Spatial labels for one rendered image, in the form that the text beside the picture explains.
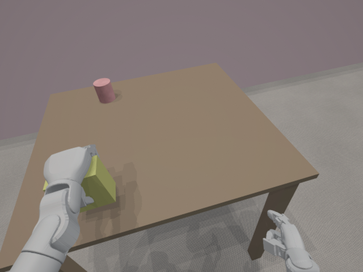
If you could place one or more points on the right robot hand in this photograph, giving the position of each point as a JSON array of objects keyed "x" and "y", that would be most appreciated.
[{"x": 278, "y": 243}]

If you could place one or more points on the table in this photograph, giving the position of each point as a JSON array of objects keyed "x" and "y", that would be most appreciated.
[{"x": 176, "y": 144}]

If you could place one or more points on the left robot forearm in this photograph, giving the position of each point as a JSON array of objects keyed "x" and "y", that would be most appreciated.
[{"x": 56, "y": 231}]

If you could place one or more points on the right robot forearm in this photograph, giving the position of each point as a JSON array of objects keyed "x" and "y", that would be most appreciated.
[{"x": 299, "y": 260}]

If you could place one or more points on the left robot hand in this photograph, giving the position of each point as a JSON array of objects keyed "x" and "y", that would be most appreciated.
[{"x": 71, "y": 164}]

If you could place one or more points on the sponge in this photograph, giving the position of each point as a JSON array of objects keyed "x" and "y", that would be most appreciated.
[{"x": 97, "y": 184}]

